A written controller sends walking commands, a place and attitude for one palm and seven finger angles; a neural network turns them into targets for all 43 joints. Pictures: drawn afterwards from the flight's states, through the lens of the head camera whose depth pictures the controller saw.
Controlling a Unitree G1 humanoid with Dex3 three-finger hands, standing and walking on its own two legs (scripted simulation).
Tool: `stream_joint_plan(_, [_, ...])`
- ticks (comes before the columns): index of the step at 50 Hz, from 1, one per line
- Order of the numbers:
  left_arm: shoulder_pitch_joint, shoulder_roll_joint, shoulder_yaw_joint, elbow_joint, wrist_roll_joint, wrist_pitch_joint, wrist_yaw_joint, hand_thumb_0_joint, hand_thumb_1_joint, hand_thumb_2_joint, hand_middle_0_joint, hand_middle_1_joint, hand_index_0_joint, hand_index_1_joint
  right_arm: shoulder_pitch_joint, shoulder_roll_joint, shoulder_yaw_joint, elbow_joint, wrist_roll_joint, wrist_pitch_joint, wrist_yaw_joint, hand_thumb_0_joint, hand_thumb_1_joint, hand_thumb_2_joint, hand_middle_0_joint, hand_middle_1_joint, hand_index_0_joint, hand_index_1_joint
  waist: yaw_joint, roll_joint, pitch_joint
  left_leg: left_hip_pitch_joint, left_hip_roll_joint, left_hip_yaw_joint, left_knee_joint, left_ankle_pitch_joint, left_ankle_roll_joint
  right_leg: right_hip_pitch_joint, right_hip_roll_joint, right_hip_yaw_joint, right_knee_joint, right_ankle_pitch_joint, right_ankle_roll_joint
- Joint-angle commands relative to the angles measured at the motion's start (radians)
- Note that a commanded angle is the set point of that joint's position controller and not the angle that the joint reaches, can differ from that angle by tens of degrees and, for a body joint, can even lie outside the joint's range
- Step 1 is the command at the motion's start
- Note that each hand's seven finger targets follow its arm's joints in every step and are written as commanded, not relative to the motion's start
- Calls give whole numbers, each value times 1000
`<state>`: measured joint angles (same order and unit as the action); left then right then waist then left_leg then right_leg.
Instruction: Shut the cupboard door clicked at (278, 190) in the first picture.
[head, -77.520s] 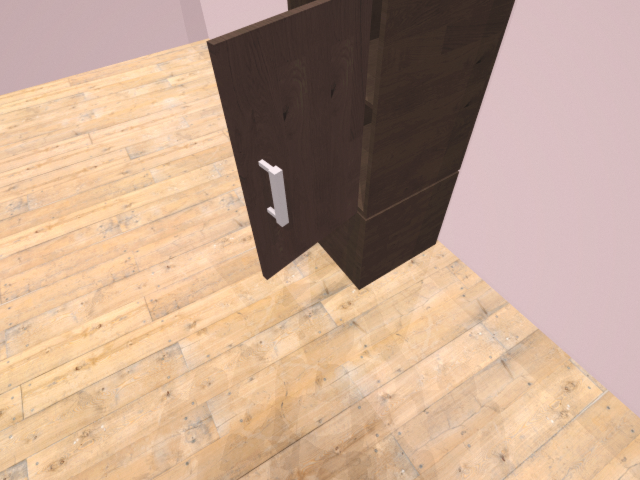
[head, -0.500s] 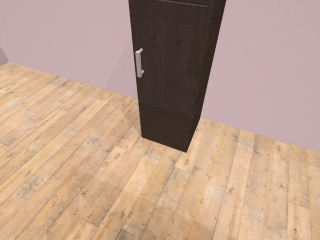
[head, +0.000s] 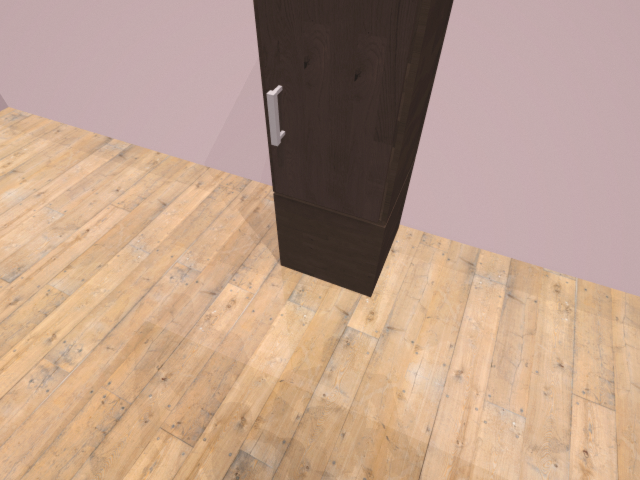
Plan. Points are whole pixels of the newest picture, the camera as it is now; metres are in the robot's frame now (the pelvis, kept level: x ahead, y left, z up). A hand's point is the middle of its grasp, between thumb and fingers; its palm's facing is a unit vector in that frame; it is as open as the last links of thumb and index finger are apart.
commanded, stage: look to check the result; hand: left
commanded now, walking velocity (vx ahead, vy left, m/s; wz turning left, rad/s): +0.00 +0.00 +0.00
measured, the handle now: (277, 116) +0.95 +0.16 -0.06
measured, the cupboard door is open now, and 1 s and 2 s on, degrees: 0 0 0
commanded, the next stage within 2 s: stand and wait in 0.30 s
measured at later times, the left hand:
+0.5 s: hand out of the picture +0.01 +0.19 -0.17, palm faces +0.01 -0.97 -0.22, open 7.4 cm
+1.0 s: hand out of the picture +0.04 +0.19 -0.17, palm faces +0.00 -0.97 -0.25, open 7.4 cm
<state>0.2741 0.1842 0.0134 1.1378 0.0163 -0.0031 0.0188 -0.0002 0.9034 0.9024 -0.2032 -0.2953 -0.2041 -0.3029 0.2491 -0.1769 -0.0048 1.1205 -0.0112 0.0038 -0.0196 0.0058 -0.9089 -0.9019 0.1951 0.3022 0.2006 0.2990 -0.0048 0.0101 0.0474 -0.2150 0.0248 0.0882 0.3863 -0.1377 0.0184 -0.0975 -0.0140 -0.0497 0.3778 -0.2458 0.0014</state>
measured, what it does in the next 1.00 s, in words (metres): stands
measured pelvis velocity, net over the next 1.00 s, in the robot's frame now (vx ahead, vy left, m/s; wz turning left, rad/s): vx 0.02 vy -0.01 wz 0.00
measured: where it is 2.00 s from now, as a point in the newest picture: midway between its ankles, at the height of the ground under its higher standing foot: outside the picture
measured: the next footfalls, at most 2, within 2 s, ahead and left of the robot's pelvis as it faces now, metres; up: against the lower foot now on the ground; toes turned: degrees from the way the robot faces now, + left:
none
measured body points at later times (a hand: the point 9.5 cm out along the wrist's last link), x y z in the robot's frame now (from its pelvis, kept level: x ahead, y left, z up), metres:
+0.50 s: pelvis +0.01 +0.00 +0.00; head +0.02 +0.00 +0.45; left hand +0.02 +0.24 -0.15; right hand +0.04 -0.25 -0.15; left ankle +0.05 +0.11 -0.74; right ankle -0.02 -0.12 -0.74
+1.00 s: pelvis +0.02 -0.01 +0.00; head +0.03 -0.01 +0.45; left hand +0.04 +0.24 -0.15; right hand +0.05 -0.26 -0.15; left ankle +0.05 +0.11 -0.74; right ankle -0.02 -0.12 -0.74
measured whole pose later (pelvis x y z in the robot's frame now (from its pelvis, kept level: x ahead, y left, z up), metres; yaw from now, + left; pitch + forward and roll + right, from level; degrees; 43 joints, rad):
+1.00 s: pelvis +0.02 -0.01 +0.00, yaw +0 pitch -2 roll +0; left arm 0.23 0.22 0.01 1.14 0.01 -0.01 0.01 0.00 0.90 0.90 -0.20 -0.30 -0.20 -0.30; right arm 0.19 -0.23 0.00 1.13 -0.01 0.00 -0.02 0.01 -0.91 -0.90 0.20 0.30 0.20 0.30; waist 0.00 0.00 0.05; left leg -0.17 0.03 0.08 0.35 -0.15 0.00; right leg -0.04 0.00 -0.05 0.32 -0.25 -0.01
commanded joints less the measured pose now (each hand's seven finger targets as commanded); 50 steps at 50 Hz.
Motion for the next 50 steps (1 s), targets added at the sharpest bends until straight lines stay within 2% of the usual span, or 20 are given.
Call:
stream_joint_plan(1, [53,120,22,-26,-2,-12,12,0,900,900,-200,-300,-200,-300,34,-130,-27,-29,-3,-12,-13,0,-900,-900,200,300,200,300,-2,-13,2,74,94,-117,-67,34,7,-98,-90,85,-96,62,-38])
stream_joint_plan(6, [51,127,21,-23,-1,-11,12,0,900,900,-200,-300,-200,-300,21,-139,-27,-28,-3,-10,-12,0,-900,-900,200,300,200,300,-2,-8,24,76,93,-116,-74,24,6,-104,-91,86,-104,57,-37])
stream_joint_plan(14, [44,150,24,-26,0,-16,10,0,900,900,-200,-300,-200,-300,-2,-163,-30,-32,-1,-12,-11,0,-900,-900,200,300,200,300,1,-23,9,95,94,-118,-73,45,8,-93,-92,89,-114,72,-38])
stream_joint_plan(15, [38,145,22,-23,-1,-16,10,0,900,900,-200,-300,-200,-300,-6,-160,-29,-31,-3,-13,-12,0,-900,-900,200,300,200,300,-1,-5,12,94,94,-115,-72,50,7,-91,-96,90,-115,81,-39])
stream_joint_plan(21, [29,155,23,-24,0,-15,8,0,900,900,-200,-300,-200,-300,-17,-166,-28,-30,-3,-12,-11,0,-900,-900,200,300,200,300,-1,-6,25,89,94,-117,-84,31,4,-90,-96,94,-122,70,-38])
stream_joint_plan(29, [18,172,25,-29,-1,-18,7,0,900,900,-200,-300,-200,-300,-25,-187,-28,-34,-2,-15,-11,0,-900,-900,200,300,200,300,2,-15,1,103,97,-118,-79,59,4,-72,-96,94,-125,93,-40])
stream_joint_plan(33, [8,174,25,-29,-2,-19,7,0,900,900,-200,-300,-200,-300,-29,-187,-28,-30,-3,-17,-11,0,-900,-900,200,300,200,300,1,-4,-13,111,99,-116,-73,94,3,-54,-100,95,-122,132,-40])
stream_joint_plan(34, [11,180,26,-30,-2,-21,7,0,900,900,-200,-300,-200,-300,-29,-192,-27,-31,-1,-17,-11,0,-900,-900,200,300,200,300,3,-17,-13,114,101,-117,-72,100,5,-56,-100,91,-123,136,-41])
stream_joint_plan(36, [1,177,24,-28,-2,-18,8,0,900,900,-200,-300,-200,-300,-31,-186,-26,-29,-3,-16,-11,0,-900,-900,200,300,200,300,0,-4,0,105,99,-119,-76,96,3,-53,-100,93,-125,132,-40])
stream_joint_plan(37, [3,177,24,-27,-3,-18,7,0,900,900,-200,-300,-200,-300,-32,-187,-25,-28,-3,-15,-11,0,-900,-900,200,300,200,300,2,-17,7,104,101,-116,-79,86,3,-57,-102,91,-128,126,-40])
stream_joint_plan(43, [1,181,24,-28,-3,-19,7,0,900,900,-200,-300,-200,-300,-34,-190,-26,-27,-3,-16,-11,0,-900,-900,200,300,200,300,1,-10,-13,118,101,-113,-76,104,2,-45,-103,93,-127,150,-40])
stream_joint_plan(50, [-1,181,24,-29,-3,-20,8,0,900,900,-200,-300,-200,-300,-42,-192,-24,-27,-4,-15,-11,0,-900,-900,200,300,200,300,1,-19,-2,120,103,-112,-74,113,1,-48,-104,90,-129,165,-39])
